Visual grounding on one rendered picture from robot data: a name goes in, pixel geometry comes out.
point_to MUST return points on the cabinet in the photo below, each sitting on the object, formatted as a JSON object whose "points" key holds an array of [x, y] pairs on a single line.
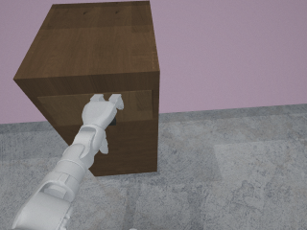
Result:
{"points": [[101, 47]]}

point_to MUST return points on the robot left upper arm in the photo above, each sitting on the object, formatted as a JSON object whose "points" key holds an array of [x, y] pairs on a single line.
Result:
{"points": [[46, 212]]}

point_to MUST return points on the drawer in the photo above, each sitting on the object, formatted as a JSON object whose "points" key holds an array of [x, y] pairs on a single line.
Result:
{"points": [[67, 110]]}

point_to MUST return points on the handle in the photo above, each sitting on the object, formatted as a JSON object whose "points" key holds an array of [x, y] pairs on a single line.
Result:
{"points": [[113, 123]]}

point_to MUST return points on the left robot hand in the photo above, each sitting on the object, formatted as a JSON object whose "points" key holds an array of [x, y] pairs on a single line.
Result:
{"points": [[101, 113]]}

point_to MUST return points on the robot left forearm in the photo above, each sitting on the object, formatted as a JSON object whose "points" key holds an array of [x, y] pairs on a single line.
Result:
{"points": [[65, 178]]}

